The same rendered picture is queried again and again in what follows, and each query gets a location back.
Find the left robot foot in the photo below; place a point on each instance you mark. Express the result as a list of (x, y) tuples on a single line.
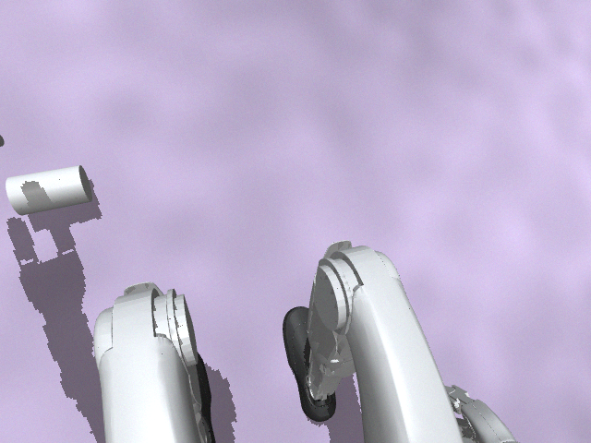
[(205, 394)]

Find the right robot foot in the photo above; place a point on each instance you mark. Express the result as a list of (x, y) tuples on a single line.
[(295, 337)]

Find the right robot hand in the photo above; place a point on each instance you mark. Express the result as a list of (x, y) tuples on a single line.
[(480, 423)]

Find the can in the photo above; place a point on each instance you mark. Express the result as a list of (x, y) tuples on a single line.
[(48, 190)]

